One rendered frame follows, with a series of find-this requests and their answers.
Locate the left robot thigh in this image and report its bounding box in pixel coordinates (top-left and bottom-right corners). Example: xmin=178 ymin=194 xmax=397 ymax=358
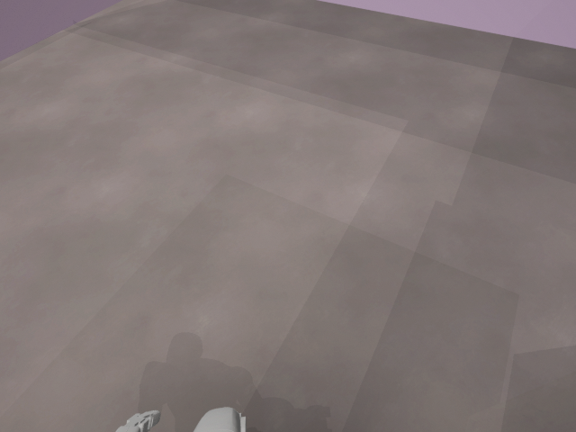
xmin=193 ymin=408 xmax=247 ymax=432

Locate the left robot hand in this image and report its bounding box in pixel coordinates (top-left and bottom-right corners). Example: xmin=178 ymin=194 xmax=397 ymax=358
xmin=115 ymin=410 xmax=161 ymax=432

